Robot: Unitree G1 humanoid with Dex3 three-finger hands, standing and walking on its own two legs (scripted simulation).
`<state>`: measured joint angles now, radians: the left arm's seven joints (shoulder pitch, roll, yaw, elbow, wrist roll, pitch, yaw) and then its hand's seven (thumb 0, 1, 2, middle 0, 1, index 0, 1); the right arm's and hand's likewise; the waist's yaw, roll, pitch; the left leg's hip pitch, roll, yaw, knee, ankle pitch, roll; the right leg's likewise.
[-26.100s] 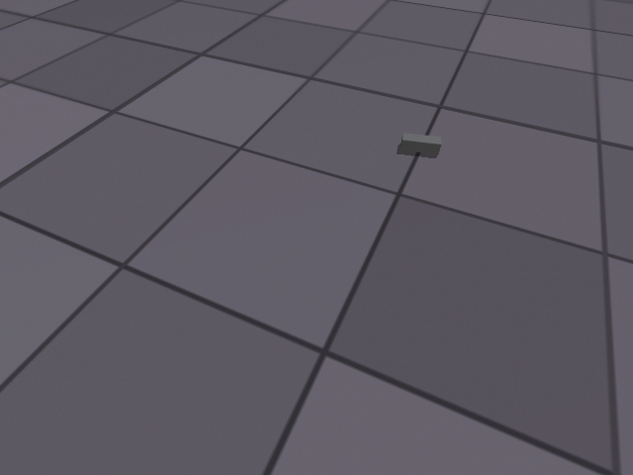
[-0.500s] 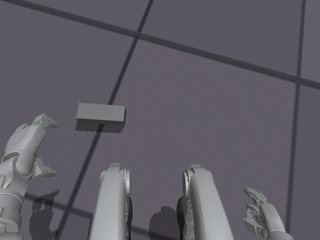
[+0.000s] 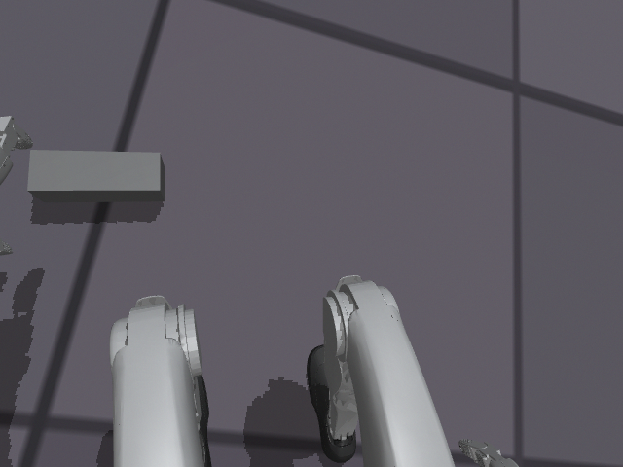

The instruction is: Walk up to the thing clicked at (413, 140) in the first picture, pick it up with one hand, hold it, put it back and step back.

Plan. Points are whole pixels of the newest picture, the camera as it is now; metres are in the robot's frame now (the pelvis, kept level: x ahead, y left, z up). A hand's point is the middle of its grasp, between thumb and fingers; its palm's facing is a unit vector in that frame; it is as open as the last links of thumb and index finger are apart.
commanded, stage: rise first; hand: left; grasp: from above
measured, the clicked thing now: (102, 177) +0.56 +0.29 -0.35
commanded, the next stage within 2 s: none
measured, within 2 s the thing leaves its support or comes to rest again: neither
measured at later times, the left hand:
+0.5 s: hand (11, 182) +0.49 +0.35 -0.18, palm faces -0.46 -0.02 -0.89, open 14.4 cm
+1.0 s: hand (32, 175) +0.51 +0.34 -0.20, palm faces -0.46 -0.03 -0.89, open 14.3 cm
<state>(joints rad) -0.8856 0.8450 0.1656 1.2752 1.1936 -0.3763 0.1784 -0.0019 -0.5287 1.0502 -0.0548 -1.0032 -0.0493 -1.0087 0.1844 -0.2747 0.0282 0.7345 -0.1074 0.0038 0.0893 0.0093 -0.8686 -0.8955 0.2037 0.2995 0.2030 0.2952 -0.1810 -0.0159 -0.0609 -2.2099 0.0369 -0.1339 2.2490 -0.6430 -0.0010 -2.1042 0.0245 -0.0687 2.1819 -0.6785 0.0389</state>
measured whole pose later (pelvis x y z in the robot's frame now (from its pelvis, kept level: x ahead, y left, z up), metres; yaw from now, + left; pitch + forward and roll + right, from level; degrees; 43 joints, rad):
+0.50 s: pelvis +0.01 +0.00 -0.03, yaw -3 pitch +33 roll -11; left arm -1.02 0.98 0.13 1.38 1.34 -0.41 0.25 0.00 -0.56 1.05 -0.06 -0.98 -0.06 -0.98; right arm 0.12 -0.27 0.12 0.69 -0.17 0.06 0.10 0.00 -0.92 -0.91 0.20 0.30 0.20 0.30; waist -0.24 -0.05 0.00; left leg -2.30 0.04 -0.17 2.38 -0.67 0.01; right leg -2.18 0.04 -0.09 2.28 -0.70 0.06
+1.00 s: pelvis +0.01 +0.00 -0.05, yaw -4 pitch +33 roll -12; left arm -1.05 1.02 0.14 1.40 1.32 -0.39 0.25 0.00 -0.57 1.04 -0.07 -1.00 -0.06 -1.01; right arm 0.14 -0.28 0.17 0.66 -0.17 0.07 0.11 0.00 -0.92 -0.91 0.20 0.30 0.20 0.30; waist -0.28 -0.05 0.04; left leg -2.34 0.04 -0.20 2.42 -0.68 0.00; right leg -2.21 0.05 -0.11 2.31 -0.70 0.06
